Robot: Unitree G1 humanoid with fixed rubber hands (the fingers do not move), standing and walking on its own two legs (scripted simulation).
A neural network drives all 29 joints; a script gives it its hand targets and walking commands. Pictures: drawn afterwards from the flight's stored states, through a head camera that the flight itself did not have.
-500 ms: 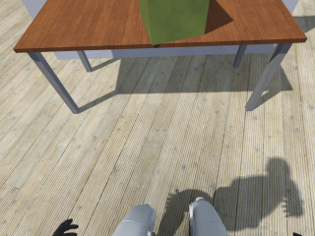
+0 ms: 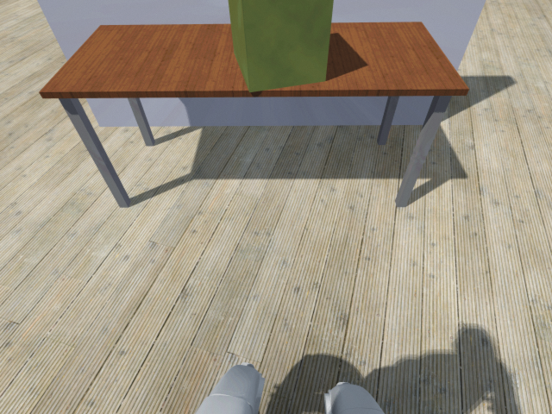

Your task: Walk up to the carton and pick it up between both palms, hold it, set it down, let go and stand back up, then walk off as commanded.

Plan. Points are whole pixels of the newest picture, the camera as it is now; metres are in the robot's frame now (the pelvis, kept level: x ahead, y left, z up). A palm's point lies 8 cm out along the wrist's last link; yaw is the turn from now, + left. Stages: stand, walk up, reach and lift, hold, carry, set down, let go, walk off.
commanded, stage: walk off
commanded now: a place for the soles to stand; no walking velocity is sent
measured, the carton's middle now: (276, 21) +1.21 +0.07 +0.06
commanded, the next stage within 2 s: none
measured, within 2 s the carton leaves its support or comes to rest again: neither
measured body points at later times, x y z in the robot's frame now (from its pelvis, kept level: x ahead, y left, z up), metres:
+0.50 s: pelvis -0.04 +0.01 +0.02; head -0.08 -0.01 +0.47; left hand -0.03 +0.33 -0.10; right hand +0.01 -0.31 -0.11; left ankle +0.03 +0.12 -0.64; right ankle +0.05 -0.10 -0.66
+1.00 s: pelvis -0.04 +0.02 +0.03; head -0.04 +0.00 +0.48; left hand -0.07 +0.35 -0.07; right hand +0.02 -0.30 -0.10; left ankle +0.03 +0.14 -0.61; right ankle -0.04 -0.08 -0.66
